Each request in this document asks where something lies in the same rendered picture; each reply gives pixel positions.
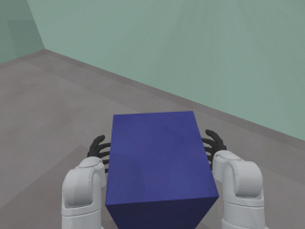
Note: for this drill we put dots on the robot left forearm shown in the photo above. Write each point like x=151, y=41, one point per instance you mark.
x=81, y=195

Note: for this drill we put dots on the carton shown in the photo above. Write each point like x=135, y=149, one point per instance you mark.
x=159, y=175

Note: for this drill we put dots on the robot right forearm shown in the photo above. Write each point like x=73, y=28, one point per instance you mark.
x=242, y=190

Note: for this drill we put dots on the robot left hand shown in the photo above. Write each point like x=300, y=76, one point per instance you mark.
x=96, y=148

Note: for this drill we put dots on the robot right hand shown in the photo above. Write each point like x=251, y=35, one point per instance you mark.
x=217, y=145

